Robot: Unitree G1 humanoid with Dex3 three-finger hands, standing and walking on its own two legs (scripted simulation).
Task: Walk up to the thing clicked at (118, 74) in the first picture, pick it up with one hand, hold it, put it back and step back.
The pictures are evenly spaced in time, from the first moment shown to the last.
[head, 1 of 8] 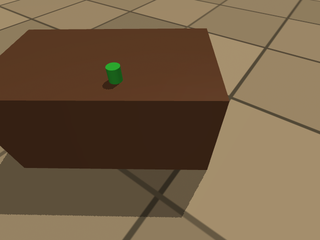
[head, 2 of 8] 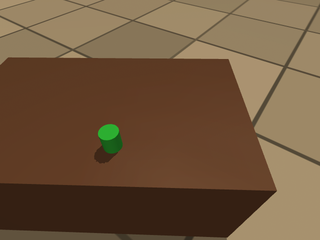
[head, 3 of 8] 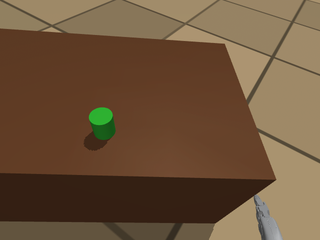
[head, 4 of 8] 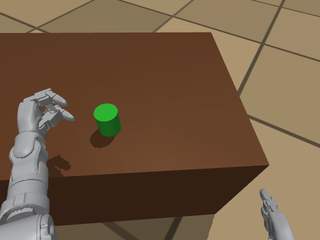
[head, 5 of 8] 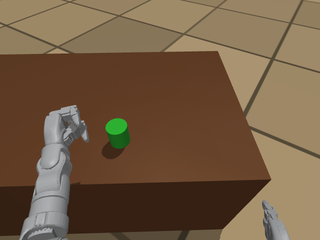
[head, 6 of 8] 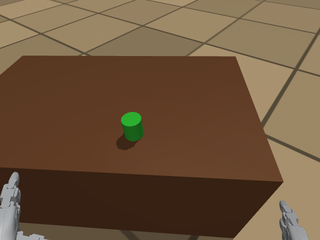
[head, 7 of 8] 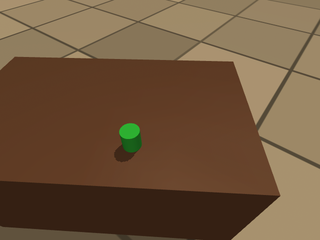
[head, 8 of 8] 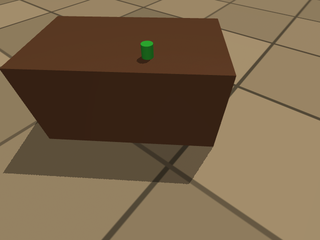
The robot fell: no
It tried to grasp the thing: yes
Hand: left
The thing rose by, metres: 0.00
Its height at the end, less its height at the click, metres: +0.00
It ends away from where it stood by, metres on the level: 0.06
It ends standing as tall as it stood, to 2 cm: yes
